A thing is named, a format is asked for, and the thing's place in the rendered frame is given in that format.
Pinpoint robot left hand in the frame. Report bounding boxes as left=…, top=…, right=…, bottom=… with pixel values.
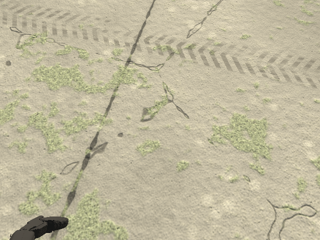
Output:
left=9, top=215, right=69, bottom=240

